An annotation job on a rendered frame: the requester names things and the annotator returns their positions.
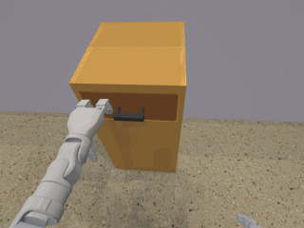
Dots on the right robot hand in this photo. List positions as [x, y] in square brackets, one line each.
[247, 222]

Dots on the left robot hand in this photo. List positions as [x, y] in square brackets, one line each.
[86, 120]

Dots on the handle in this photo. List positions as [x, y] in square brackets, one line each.
[128, 117]

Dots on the cabinet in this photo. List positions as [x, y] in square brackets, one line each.
[137, 57]

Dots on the robot left forearm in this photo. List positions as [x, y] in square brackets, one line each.
[46, 206]

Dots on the drawer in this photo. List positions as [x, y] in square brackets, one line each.
[157, 106]

